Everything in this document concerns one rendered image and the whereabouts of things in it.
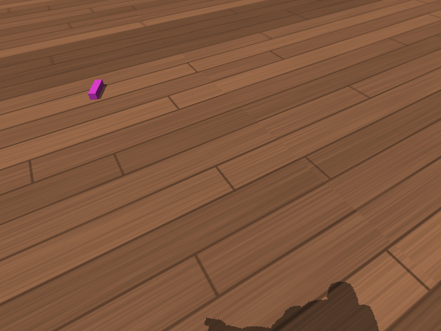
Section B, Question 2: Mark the carton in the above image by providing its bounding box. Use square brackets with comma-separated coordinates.
[88, 79, 104, 100]

